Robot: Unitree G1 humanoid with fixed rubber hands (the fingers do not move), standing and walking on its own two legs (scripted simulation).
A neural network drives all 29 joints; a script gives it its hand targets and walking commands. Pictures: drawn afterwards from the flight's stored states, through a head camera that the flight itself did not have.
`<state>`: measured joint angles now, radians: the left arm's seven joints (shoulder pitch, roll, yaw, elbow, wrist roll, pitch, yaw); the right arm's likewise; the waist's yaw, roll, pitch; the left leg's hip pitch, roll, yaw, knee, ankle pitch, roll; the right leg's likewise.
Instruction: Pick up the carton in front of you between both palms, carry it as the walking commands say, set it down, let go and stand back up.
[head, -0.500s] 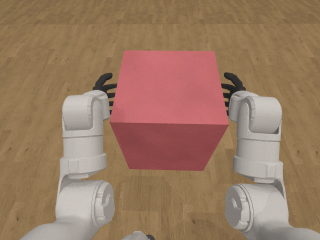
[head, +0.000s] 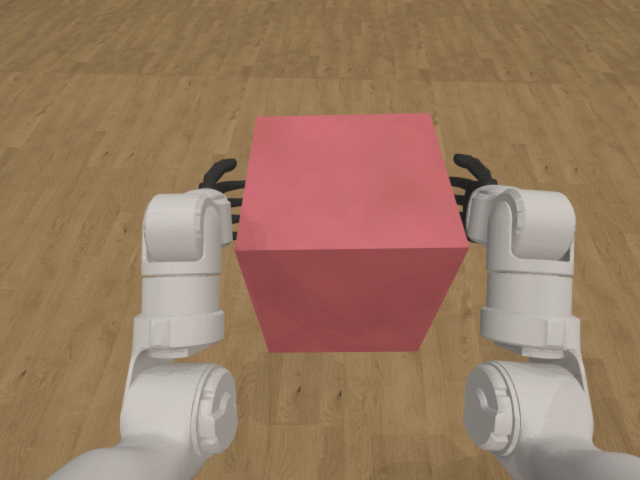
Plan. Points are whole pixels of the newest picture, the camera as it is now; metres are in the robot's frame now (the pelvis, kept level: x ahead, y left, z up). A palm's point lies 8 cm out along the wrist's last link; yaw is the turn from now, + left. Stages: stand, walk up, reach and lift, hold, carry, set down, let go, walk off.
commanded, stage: carry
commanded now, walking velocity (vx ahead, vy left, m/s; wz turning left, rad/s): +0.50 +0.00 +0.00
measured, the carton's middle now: (342, 242) +0.40 +0.01 +0.08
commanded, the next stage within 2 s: none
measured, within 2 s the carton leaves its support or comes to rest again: neither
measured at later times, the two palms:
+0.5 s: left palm (262, 64) +0.68 +0.15 +0.18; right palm (451, 78) +0.65 -0.15 +0.18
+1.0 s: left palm out of the picture +0.95 +0.16 +0.22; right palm out of the picture +0.98 -0.14 +0.22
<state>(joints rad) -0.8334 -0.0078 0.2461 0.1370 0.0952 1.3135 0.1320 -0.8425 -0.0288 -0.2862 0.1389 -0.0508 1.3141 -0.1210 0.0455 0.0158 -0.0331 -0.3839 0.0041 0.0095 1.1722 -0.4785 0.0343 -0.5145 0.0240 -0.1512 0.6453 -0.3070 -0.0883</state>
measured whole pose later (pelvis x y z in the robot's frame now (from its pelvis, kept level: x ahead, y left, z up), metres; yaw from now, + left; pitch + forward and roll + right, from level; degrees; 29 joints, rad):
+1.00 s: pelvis +0.58 -0.02 +0.06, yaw +0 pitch +6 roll +1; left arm -0.81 0.00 0.25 0.06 0.03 1.32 0.15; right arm -0.85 0.00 -0.29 0.07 -0.08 1.34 -0.13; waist 0.09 0.01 -0.01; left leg -0.72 0.03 0.04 1.11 -0.39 0.03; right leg -0.32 0.01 -0.12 0.50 -0.36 -0.07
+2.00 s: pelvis +1.19 +0.00 +0.09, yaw -1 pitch +5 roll +1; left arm -0.85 0.02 0.26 0.12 0.05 1.33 0.14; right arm -0.87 -0.01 -0.28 0.12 -0.08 1.33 -0.13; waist 0.03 -0.01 -0.07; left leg -0.60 0.01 0.14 0.61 -0.20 0.06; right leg -0.14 -0.04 -0.10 0.53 -0.53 -0.01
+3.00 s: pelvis +1.78 +0.01 +0.16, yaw -1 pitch +5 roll +0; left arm -0.83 0.03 0.27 0.16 0.07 1.34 0.13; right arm -0.80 0.00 -0.24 0.14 -0.06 1.31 -0.14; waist -0.07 -0.01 -0.02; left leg -0.44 0.00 0.13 0.59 -0.31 0.06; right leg -0.59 -0.01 -0.02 1.28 -0.42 -0.03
